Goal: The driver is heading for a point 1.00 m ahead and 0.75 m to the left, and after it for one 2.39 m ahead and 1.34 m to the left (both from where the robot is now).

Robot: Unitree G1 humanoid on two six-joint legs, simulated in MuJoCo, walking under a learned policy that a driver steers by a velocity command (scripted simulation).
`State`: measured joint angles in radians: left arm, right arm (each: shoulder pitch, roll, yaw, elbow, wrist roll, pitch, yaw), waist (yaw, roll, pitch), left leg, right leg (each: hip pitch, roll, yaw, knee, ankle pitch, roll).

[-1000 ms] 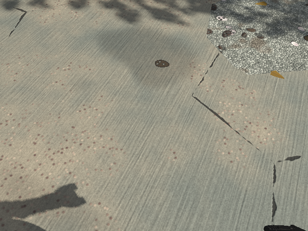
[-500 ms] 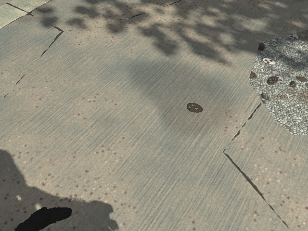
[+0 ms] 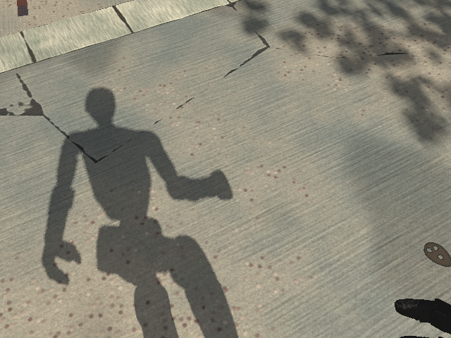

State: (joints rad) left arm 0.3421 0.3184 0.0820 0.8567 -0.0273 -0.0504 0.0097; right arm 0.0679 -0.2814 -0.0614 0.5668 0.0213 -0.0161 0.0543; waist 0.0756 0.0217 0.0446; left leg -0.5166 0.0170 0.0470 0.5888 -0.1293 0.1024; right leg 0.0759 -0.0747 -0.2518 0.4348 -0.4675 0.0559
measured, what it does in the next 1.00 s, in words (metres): walks ahead, turning left: right foot, then left foot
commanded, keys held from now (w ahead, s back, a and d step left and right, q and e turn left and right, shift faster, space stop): w+q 0.50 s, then w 0.50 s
